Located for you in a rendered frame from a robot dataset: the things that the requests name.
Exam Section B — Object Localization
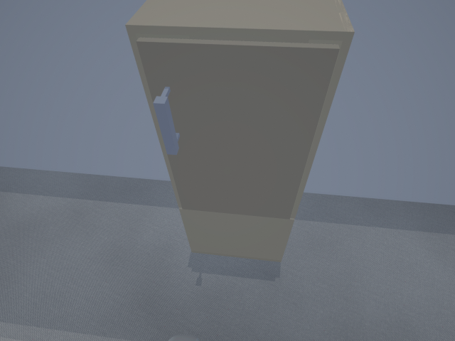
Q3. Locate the cupboard door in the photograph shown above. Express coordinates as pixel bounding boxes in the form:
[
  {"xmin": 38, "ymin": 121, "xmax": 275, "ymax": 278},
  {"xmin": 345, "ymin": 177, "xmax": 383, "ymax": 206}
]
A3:
[{"xmin": 136, "ymin": 37, "xmax": 340, "ymax": 220}]

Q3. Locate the handle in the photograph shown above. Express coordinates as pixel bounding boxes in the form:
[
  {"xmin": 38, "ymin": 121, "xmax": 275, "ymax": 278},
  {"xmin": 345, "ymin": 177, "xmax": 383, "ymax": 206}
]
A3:
[{"xmin": 153, "ymin": 87, "xmax": 180, "ymax": 155}]

